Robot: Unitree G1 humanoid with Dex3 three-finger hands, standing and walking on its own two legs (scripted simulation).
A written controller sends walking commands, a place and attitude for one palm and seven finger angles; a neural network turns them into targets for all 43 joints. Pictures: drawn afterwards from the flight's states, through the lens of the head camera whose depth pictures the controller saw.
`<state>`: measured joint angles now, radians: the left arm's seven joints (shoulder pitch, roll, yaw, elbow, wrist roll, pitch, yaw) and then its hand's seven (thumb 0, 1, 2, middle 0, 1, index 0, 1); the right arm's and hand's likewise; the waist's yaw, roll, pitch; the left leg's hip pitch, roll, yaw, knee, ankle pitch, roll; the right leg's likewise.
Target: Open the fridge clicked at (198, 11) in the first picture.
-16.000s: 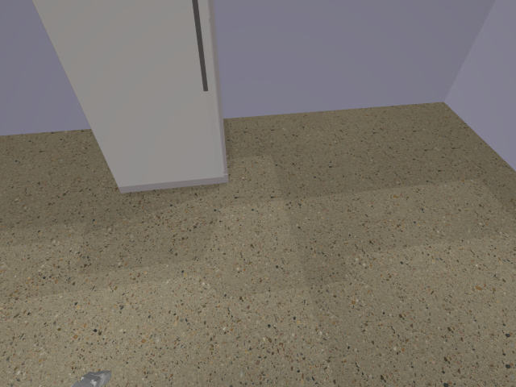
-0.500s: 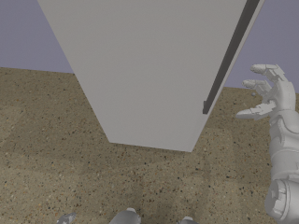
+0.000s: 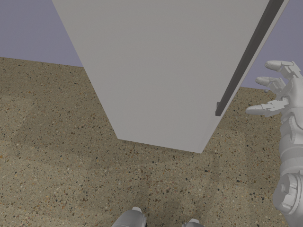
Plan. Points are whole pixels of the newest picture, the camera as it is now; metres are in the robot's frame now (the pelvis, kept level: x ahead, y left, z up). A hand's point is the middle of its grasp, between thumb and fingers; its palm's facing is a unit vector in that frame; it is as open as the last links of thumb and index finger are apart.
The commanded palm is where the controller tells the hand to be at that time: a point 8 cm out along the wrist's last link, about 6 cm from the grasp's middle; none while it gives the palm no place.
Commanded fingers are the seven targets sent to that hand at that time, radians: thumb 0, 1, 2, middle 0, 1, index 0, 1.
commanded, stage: move the hooked fingers beside the handle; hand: right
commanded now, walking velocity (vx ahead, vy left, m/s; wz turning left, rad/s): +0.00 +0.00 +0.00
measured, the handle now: (243, 58) +0.54 -0.14 +0.13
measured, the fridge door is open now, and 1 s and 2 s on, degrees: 0 0 0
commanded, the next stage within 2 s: feel for the door with the fingertips in 0.52 s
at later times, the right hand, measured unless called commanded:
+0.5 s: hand (268, 95) +0.46 -0.20 +0.09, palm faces +0.03 +1.00 +0.00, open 14.0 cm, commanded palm +0.44 -0.26 +0.09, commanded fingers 0.00 0.50 -0.30 0.30 1.20 0.30 1.20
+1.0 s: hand (250, 89) +0.47 -0.17 +0.09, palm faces +0.01 +1.00 +0.01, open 14.0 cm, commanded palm +0.45 -0.22 +0.09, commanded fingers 0.00 0.50 -0.30 0.30 1.20 0.30 1.20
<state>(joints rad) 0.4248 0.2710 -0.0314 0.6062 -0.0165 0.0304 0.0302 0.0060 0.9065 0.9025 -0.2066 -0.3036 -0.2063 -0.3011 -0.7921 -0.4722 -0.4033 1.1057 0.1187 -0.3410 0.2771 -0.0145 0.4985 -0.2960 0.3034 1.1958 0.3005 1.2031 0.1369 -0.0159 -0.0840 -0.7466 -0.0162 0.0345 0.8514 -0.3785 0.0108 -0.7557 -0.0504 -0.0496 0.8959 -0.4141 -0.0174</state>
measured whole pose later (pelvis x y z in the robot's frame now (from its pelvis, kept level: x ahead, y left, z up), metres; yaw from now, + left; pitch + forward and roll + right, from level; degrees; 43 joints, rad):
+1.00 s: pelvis +0.00 -0.01 +0.00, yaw -1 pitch +15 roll +2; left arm 0.40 0.26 -0.02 0.62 -0.01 0.02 0.01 0.01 0.91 0.90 -0.21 -0.30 -0.21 -0.30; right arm -0.80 -0.36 -0.32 1.06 0.11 -0.37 0.17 -0.01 0.50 -0.30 0.30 1.20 0.30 1.20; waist 0.13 -0.02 -0.09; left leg -0.76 -0.01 0.04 0.87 -0.39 0.00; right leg -0.77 -0.04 -0.04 0.92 -0.42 -0.02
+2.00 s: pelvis +0.01 +0.00 +0.00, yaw -1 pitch +17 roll +2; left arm 0.43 0.25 -0.02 0.62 0.00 0.04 -0.01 0.00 0.91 0.90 -0.21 -0.30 -0.21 -0.30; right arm -0.83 -0.39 -0.32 1.08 0.12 -0.35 0.15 -0.01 0.50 -0.30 0.27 1.18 0.26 1.19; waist 0.14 -0.03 -0.11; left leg -0.77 -0.01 0.04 0.86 -0.40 0.01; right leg -0.79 -0.04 -0.03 0.92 -0.44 -0.02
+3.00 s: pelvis +0.00 +0.00 +0.00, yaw -1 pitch +15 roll +2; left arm 0.38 0.27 -0.03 0.62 -0.02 0.03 0.03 0.01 0.91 0.90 -0.21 -0.30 -0.21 -0.30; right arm -0.79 -0.41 -0.33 1.09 0.13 -0.37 0.23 -0.01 0.50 -0.30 0.30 1.20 0.30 1.20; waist 0.12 -0.02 -0.09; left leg -0.73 -0.01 0.05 0.86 -0.39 0.01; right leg -0.76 -0.04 -0.02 0.91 -0.42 -0.01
